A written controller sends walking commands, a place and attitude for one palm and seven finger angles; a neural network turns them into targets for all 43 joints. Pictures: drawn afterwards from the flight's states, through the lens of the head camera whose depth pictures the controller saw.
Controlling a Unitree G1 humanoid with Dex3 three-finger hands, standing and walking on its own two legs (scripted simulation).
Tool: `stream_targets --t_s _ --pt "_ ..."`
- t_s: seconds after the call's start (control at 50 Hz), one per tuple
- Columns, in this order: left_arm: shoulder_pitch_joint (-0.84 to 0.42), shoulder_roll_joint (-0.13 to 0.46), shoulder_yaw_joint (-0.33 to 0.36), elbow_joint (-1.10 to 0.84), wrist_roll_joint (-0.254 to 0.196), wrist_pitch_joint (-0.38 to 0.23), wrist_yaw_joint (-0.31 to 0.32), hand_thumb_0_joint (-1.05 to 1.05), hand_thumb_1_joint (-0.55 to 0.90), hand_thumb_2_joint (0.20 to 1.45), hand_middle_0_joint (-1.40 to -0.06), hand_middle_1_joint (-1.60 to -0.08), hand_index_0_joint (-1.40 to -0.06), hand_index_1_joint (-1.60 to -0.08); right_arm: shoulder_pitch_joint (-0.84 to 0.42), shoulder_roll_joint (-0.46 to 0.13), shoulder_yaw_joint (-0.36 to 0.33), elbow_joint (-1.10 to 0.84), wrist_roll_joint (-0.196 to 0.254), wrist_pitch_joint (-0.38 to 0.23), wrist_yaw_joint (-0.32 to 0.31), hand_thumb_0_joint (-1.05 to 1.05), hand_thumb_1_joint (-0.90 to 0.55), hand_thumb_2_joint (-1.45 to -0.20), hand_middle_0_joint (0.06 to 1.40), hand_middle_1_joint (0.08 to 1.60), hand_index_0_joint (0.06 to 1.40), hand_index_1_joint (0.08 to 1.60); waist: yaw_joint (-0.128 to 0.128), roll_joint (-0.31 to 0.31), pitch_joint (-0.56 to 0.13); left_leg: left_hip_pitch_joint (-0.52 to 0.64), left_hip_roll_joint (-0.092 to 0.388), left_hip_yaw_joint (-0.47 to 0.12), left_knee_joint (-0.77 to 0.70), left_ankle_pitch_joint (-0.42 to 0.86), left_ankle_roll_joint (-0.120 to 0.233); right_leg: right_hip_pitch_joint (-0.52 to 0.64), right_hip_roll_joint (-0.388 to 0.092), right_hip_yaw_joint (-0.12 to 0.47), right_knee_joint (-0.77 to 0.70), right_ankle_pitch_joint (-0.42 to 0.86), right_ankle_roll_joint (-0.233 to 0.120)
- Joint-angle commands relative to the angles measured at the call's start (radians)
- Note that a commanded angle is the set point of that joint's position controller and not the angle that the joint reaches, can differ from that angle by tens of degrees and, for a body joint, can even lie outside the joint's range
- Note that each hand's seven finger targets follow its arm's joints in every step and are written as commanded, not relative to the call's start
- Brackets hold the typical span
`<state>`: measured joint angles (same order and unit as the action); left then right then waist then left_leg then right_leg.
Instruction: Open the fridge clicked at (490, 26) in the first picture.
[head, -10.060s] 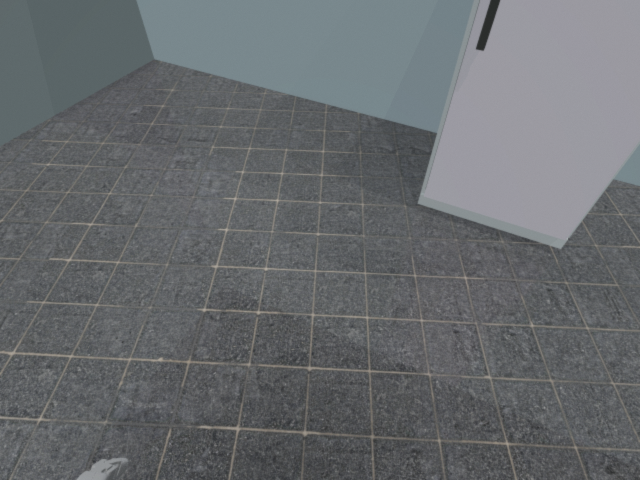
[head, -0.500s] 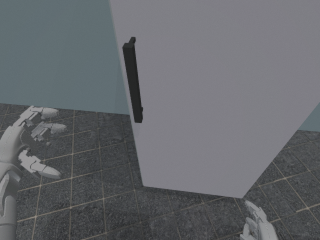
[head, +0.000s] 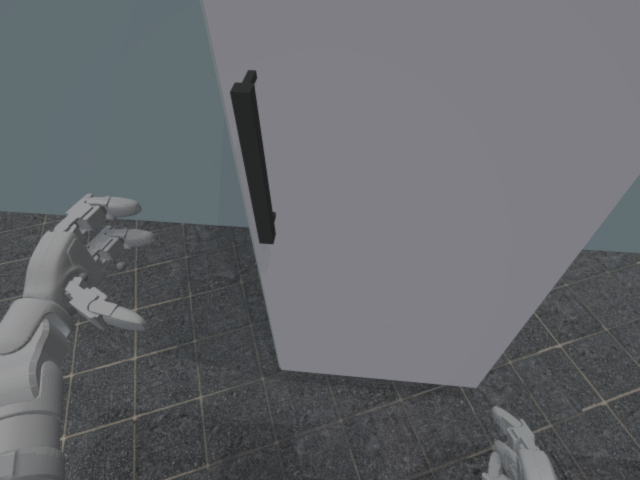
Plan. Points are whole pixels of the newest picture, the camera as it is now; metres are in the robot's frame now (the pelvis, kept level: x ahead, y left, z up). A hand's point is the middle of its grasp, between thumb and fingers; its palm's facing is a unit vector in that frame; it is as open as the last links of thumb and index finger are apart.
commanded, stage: move the hooked fingers beside the handle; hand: left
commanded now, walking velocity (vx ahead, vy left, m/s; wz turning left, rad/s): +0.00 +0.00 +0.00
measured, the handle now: (260, 167) +0.51 +0.13 +0.13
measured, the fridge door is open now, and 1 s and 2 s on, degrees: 0 0 0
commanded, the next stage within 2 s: feel for the door with the fingertips in 2.00 s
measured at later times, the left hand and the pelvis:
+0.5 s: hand (156, 237) +0.36 +0.23 +0.12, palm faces -0.01 -1.00 -0.01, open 14.0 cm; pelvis +0.00 +0.00 +0.00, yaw -1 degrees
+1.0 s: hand (190, 213) +0.41 +0.21 +0.12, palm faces -0.03 -1.00 +0.00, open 14.0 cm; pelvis -0.01 +0.00 -0.01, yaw +0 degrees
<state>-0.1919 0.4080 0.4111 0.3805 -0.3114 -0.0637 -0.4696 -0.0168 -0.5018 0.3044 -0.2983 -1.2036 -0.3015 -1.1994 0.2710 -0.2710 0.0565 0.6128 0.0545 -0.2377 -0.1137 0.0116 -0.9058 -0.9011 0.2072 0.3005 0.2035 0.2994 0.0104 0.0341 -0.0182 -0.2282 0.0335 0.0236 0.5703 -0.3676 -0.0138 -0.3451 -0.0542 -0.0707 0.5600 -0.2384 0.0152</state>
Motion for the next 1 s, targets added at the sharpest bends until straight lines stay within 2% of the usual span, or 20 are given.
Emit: stream_targets --t_s 0.0,0.02,0.12,0.18,0.22,0.28,0.3,0.32,0.36,0.44,0.6,0.62,0.68,0.72,0.74,0.78,0.82,0.9,0.92,0.98 --pt "-0.279 0.281 0.105 -0.194 -0.011 -0.06 0.023 0.0 -0.5 0.3 -0.3 -1.2 -0.3 -1.2 -0.065 -0.134 -0.053 -0.155 0.0 -0.043 -0.01 0.0 -0.9 -0.9 0.2 0.3 0.2 0.3 0.016 0.022 -0.214 -0.062 -0.036 -0.014 -0.09 0.315 0.02 0.19 0.036 -0.001 -0.029 0.235 -0.033" --pt "-0.297 0.266 0.084 -0.202 -0.011 -0.065 0.024 0.0 -0.5 0.3 -0.3 -1.2 -0.3 -1.2 -0.065 -0.134 -0.052 -0.156 -0.003 -0.041 -0.009 0.0 -0.9 -0.9 0.2 0.3 0.2 0.3 0.012 0.0 -0.21 -0.059 -0.033 -0.011 -0.087 0.318 0.023 0.194 0.038 0.002 -0.03 0.239 -0.032" --pt "-0.379 0.253 0.057 -0.184 -0.003 -0.085 0.033 0.0 -0.5 0.3 -0.3 -1.2 -0.3 -1.2 -0.042 -0.136 -0.056 -0.14 -0.003 -0.035 -0.016 0.0 -0.9 -0.9 0.2 0.3 0.2 0.3 -0.006 0.007 -0.239 -0.045 -0.034 -0.01 -0.078 0.314 0.024 0.184 0.04 0.008 -0.029 0.241 -0.032" --pt "-0.451 0.207 0.002 -0.156 0.007 -0.086 0.038 0.0 -0.5 0.3 -0.3 -1.2 -0.3 -1.2 -0.037 -0.132 -0.056 -0.127 0.001 -0.031 -0.02 0.0 -0.9 -0.9 0.2 0.3 0.2 0.3 -0.027 0.035 -0.235 -0.037 -0.036 -0.01 -0.08 0.291 0.023 0.15 0.038 0.008 -0.034 0.223 -0.031" --pt "-0.432 0.244 0.034 -0.12 0.009 -0.088 0.047 0.0 -0.5 0.3 -0.3 -1.2 -0.3 -1.2 -0.028 -0.141 -0.056 -0.124 -0.004 -0.024 -0.017 0.0 -0.9 -0.9 0.2 0.3 0.2 0.3 -0.011 -0.018 -0.243 -0.058 -0.035 -0.014 -0.08 0.301 0.025 0.178 0.038 0.009 -0.029 0.235 -0.032" --pt "-0.453 0.265 0.054 -0.08 0.022 -0.089 0.056 0.0 -0.5 0.3 -0.3 -1.2 -0.3 -1.2 -0.029 -0.137 -0.055 -0.121 -0.002 -0.011 -0.013 0.0 -0.9 -0.9 0.2 0.3 0.2 0.3 -0.011 0.023 -0.245 -0.074 -0.038 -0.007 -0.078 0.289 0.022 0.171 0.035 0.012 -0.024 0.232 -0.034" --pt "-0.476 0.233 0.024 -0.07 0.023 -0.091 0.057 0.0 -0.5 0.3 -0.3 -1.2 -0.3 -1.2 -0.03 -0.134 -0.054 -0.123 -0.001 -0.009 -0.012 0.0 -0.9 -0.9 0.2 0.3 0.2 0.3 -0.018 0.024 -0.237 -0.077 -0.039 -0.006 -0.079 0.281 0.021 0.161 0.034 0.011 -0.025 0.226 -0.034" --pt "-0.499 0.255 0.038 -0.067 0.022 -0.097 0.06 0.0 -0.5 0.3 -0.3 -1.2 -0.3 -1.2 -0.023 -0.138 -0.056 -0.121 -0.002 -0.005 -0.009 0.0 -0.9 -0.9 0.2 0.3 0.2 0.3 -0.015 -0.011 -0.248 -0.079 -0.036 -0.007 -0.074 0.294 0.024 0.179 0.036 0.014 -0.022 0.24 -0.034" --pt "-0.505 0.262 0.047 -0.058 0.027 -0.103 0.065 0.0 -0.5 0.3 -0.3 -1.2 -0.3 -1.2 -0.019 -0.137 -0.058 -0.126 -0.004 0.001 -0.007 0.0 -0.9 -0.9 0.2 0.3 0.2 0.3 -0.012 0.007 -0.287 -0.077 -0.039 -0.002 -0.069 0.311 0.025 0.192 0.033 0.019 -0.012 0.271 -0.032" --pt "-0.503 0.266 0.052 -0.009 0.032 -0.115 0.063 0.0 -0.5 0.3 -0.3 -1.2 -0.3 -1.2 -0.009 -0.139 -0.06 -0.125 -0.005 0.017 0.0 0.0 -0.9 -0.9 0.2 0.3 0.2 0.3 -0.009 0.0 -0.281 -0.098 -0.036 0.0 -0.064 0.328 0.024 0.197 0.034 0.019 -0.001 0.299 -0.034" --pt "-0.605 0.201 -0.019 0.003 0.043 -0.128 0.083 0.0 -0.5 0.3 -0.3 -1.2 -0.3 -1.2 0.012 -0.138 -0.067 -0.116 -0.003 0.033 0.005 0.0 -0.9 -0.9 0.2 0.3 0.2 0.3 -0.035 0.008 -0.29 -0.083 -0.036 -0.008 -0.057 0.311 0.022 0.146 0.038 0.013 -0.003 0.268 -0.036" --pt "-0.629 0.211 -0.016 0.013 0.044 -0.131 0.088 0.0 -0.5 0.3 -0.3 -1.2 -0.3 -1.2 0.015 -0.142 -0.067 -0.112 -0.005 0.036 0.005 0.0 -0.9 -0.9 0.2 0.3 0.2 0.3 -0.039 -0.024 -0.289 -0.085 -0.033 -0.008 -0.053 0.316 0.026 0.153 0.038 0.015 -0.001 0.274 -0.035" --pt "-0.684 0.207 -0.027 0.051 0.057 -0.14 0.102 0.0 -0.5 0.3 -0.3 -1.2 -0.3 -1.2 0.022 -0.14 -0.066 -0.101 -0.006 0.044 0.006 0.0 -0.9 -0.9 0.2 0.3 0.2 0.3 -0.046 0.003 -0.281 -0.099 -0.038 -0.008 -0.054 0.283 0.024 0.136 0.036 0.017 -0.002 0.248 -0.036" --pt "-0.687 0.238 -0.004 0.084 0.063 -0.15 0.111 0.0 -0.5 0.3 -0.3 -1.2 -0.3 -1.2 0.032 -0.146 -0.067 -0.096 -0.009 0.053 0.008 0.0 -0.9 -0.9 0.2 0.3 0.2 0.3 -0.043 -0.041 -0.299 -0.113 -0.035 -0.006 -0.047 0.282 0.028 0.156 0.036 0.021 0.002 0.253 -0.034" --pt "-0.691 0.261 0.018 0.082 0.068 -0.157 0.114 0.0 -0.5 0.3 -0.3 -1.2 -0.3 -1.2 0.034 -0.145 -0.069 -0.098 -0.01 0.056 0.009 0.0 -0.9 -0.9 0.2 0.3 0.2 0.3 -0.034 -0.018 -0.326 -0.117 -0.037 -0.005 -0.047 0.297 0.027 0.176 0.034 0.026 0.01 0.275 -0.035" --pt "-0.71 0.225 -0.015 0.094 0.072 -0.166 0.114 0.0 -0.5 0.3 -0.3 -1.2 -0.3 -1.2 0.034 -0.138 -0.065 -0.1 -0.008 0.061 0.014 0.0 -0.9 -0.9 0.2 0.3 0.2 0.3 -0.037 0.027 -0.325 -0.111 -0.04 -0.003 -0.044 0.312 0.023 0.164 0.035 0.024 0.014 0.286 -0.038" --pt "-0.734 0.244 -0.006 0.152 0.077 -0.171 0.119 0.0 -0.5 0.3 -0.3 -1.2 -0.3 -1.2 0.046 -0.145 -0.066 -0.09 -0.011 0.071 0.014 0.0 -0.9 -0.9 0.2 0.3 0.2 0.3 -0.048 -0.022 -0.302 -0.132 -0.035 -0.005 -0.038 0.289 0.026 0.15 0.037 0.024 0.012 0.266 -0.036" --pt "-0.841 0.226 -0.041 0.213 0.084 -0.182 0.122 0.0 -0.5 0.3 -0.3 -1.2 -0.3 -1.2 0.063 -0.147 -0.067 -0.078 -0.008 0.08 0.016 0.0 -0.9 -0.9 0.2 0.3 0.2 0.3 -0.071 0.002 -0.296 -0.143 -0.038 -0.007 -0.033 0.236 0.025 0.101 0.039 0.025 0.01 0.216 -0.035" --pt "-0.839 0.244 -0.025 0.231 0.087 -0.187 0.124 0.0 -0.5 0.3 -0.3 -1.2 -0.3 -1.2 0.07 -0.152 -0.069 -0.079 -0.01 0.085 0.016 0.0 -0.9 -0.9 0.2 0.3 0.2 0.3 -0.065 -0.021 -0.304 -0.153 -0.036 -0.007 -0.027 0.245 0.027 0.112 0.039 0.026 0.016 0.222 -0.036" --pt "-0.873 0.244 -0.028 0.247 0.098 -0.206 0.128 0.0 -0.5 0.3 -0.3 -1.2 -0.3 -1.2 0.085 -0.149 -0.071 -0.078 -0.012 0.092 0.022 0.0 -0.9 -0.9 0.2 0.3 0.2 0.3 -0.064 0.009 -0.358 -0.141 -0.038 -0.01 -0.017 0.293 0.023 0.121 0.04 0.026 0.035 0.271 -0.039"
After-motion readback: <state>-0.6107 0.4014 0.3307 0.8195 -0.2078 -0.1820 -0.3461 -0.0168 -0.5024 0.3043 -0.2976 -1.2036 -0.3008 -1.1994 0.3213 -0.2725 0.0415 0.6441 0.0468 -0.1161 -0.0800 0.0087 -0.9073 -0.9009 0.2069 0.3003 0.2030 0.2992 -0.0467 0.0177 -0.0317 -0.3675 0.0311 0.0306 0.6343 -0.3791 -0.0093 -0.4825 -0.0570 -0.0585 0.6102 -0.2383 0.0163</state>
